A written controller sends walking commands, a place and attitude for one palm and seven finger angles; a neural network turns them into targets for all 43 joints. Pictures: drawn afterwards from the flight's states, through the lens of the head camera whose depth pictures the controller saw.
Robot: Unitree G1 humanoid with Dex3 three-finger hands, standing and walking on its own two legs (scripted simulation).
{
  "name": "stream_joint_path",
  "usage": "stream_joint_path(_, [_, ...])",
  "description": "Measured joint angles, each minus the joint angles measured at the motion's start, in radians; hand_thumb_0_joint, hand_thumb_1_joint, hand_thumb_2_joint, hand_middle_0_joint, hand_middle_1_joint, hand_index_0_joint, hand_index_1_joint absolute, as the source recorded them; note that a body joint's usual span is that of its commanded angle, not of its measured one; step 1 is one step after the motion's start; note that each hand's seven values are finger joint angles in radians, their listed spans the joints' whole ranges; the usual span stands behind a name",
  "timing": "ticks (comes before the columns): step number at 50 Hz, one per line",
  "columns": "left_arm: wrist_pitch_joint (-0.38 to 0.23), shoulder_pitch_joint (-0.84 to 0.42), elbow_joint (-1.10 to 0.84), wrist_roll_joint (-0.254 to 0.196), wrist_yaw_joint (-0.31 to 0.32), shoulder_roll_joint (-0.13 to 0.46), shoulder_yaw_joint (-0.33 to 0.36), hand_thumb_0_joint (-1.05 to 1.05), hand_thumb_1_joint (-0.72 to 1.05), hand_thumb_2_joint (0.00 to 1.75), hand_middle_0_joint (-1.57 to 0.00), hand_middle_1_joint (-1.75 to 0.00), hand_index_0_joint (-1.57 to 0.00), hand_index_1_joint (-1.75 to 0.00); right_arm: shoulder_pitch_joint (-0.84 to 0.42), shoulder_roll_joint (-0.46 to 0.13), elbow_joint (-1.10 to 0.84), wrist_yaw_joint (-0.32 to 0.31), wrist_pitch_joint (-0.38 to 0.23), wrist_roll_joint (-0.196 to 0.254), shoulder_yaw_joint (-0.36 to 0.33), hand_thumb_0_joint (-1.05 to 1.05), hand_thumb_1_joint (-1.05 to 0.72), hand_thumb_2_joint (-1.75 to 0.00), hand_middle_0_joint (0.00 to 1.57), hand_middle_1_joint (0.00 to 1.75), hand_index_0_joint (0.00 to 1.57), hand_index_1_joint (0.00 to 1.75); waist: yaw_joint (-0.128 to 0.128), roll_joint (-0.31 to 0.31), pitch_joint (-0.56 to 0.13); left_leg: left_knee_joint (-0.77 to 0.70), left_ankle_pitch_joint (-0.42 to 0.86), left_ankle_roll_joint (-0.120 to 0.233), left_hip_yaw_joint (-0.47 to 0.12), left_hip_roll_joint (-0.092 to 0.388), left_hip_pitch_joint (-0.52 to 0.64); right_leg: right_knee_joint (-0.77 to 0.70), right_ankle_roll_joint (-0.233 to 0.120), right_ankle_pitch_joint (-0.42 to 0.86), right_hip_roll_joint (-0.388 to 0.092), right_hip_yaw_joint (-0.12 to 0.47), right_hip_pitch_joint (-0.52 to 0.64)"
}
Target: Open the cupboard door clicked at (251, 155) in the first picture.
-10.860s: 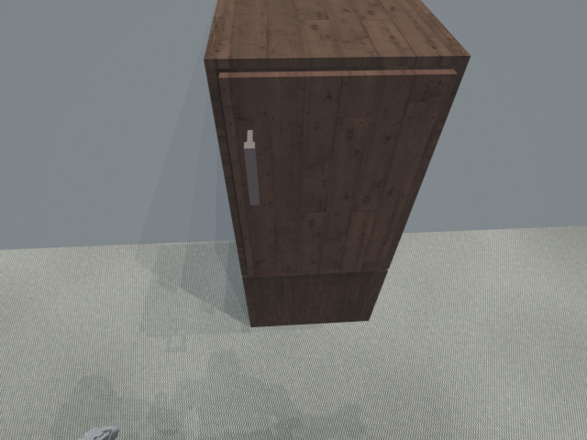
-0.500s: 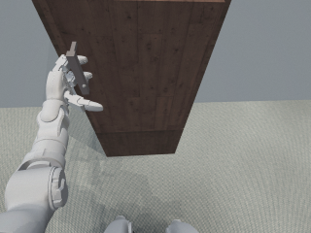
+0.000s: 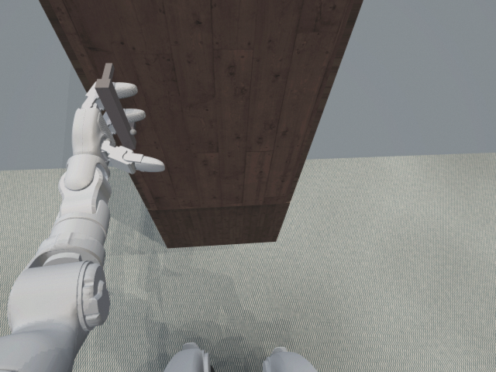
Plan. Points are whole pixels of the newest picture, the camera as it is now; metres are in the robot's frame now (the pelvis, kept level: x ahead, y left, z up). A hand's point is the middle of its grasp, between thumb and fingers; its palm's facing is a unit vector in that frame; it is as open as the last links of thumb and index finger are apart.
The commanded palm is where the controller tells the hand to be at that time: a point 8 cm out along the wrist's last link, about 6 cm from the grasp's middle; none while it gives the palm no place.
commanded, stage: close the thumb around the handle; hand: left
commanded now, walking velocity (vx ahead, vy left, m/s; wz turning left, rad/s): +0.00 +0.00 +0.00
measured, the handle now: (120, 109) +0.53 +0.19 +0.09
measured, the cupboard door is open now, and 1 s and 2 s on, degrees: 0 0 44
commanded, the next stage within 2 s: pull the door open along its arc in 0.78 s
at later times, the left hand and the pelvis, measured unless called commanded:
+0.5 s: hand (130, 136) +0.47 +0.16 +0.09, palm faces +0.02 -1.00 -0.01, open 9.1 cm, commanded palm +0.45 +0.21 +0.08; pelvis +0.00 +0.00 +0.00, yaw +0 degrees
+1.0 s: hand (130, 136) +0.47 +0.16 +0.09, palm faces +0.02 -1.00 -0.01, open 5.6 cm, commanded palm +0.43 +0.21 +0.08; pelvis +0.00 +0.00 +0.00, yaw +0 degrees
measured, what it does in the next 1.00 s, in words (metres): stands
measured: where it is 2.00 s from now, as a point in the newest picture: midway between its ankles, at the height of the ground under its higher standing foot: outside the picture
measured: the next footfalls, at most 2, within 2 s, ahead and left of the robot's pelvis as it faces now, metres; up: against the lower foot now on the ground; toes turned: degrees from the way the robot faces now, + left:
none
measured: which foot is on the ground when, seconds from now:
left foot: down 0.00-1.00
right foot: down 0.00-1.00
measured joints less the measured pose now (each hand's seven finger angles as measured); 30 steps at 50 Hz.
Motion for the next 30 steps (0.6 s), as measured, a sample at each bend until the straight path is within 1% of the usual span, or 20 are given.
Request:
stream_joint_path(8, [0.000,0.040,-0.029,-0.007,0.000,-0.014,0.000,-0.01,-0.48,0.30,-0.30,-1.20,-0.30,-1.20,0.000,0.005,-0.008,0.003,0.009,0.002,0.000,0.01,-0.90,-0.90,0.20,0.30,0.20,0.30,0.008,0.002,-0.005,-0.011,-0.002,0.000,0.004,0.000,0.023,-0.010,0.001,-0.001,0.001,0.005,0.021])
stream_joint_path(13, [-0.006,0.050,-0.034,-0.010,-0.002,-0.014,-0.015,-0.01,-0.36,0.36,-0.31,-1.21,-0.31,-1.22,-0.008,0.007,-0.010,0.001,0.006,0.005,-0.001,0.01,-0.90,-0.90,0.20,0.30,0.20,0.30,0.014,0.003,-0.004,-0.011,-0.001,0.000,-0.001,-0.002,0.027,-0.013,0.001,-0.001,-0.001,0.001,0.028])
stream_joint_path(18, [-0.011,0.035,-0.025,-0.013,0.000,-0.023,-0.032,-0.01,-0.15,0.44,-0.32,-1.23,-0.33,-1.24,-0.021,0.006,-0.002,0.000,0.001,0.004,-0.002,0.01,-0.90,-0.90,0.20,0.30,0.20,0.30,0.018,0.001,-0.004,-0.006,-0.001,0.000,-0.006,-0.005,0.020,-0.008,0.001,-0.002,-0.003,-0.004,0.024])
stream_joint_path(20, [-0.011,0.025,-0.015,-0.012,0.003,-0.025,-0.025,-0.01,-0.05,0.49,-0.33,-1.25,-0.33,-1.25,-0.025,0.004,-0.001,0.000,-0.001,0.003,-0.001,0.01,-0.90,-0.90,0.20,0.30,0.20,0.30,0.017,0.001,-0.003,-0.003,0.000,0.001,-0.006,-0.006,0.017,-0.005,0.001,-0.002,-0.004,-0.005,0.021])
stream_joint_path(25, [-0.007,0.021,-0.012,-0.003,0.004,-0.014,-0.019,-0.01,0.21,0.60,-0.35,-1.27,-0.35,-1.28,-0.027,0.002,-0.007,-0.002,-0.001,0.003,0.000,0.01,-0.90,-0.90,0.20,0.30,0.20,0.30,0.012,0.000,-0.003,0.000,0.000,0.002,-0.004,-0.005,0.012,-0.001,0.002,-0.001,-0.004,-0.003,0.015])
stream_joint_path(30, [-0.007,0.021,-0.014,-0.009,0.006,-0.016,-0.021,0.00,0.48,0.72,-0.37,-1.30,-0.37,-1.31,-0.020,0.002,-0.005,-0.001,-0.001,0.003,-0.001,0.01,-0.90,-0.90,0.20,0.30,0.20,0.30,0.012,0.001,-0.002,0.000,0.001,0.002,-0.004,-0.005,0.012,-0.001,0.002,0.000,-0.003,-0.002,0.014])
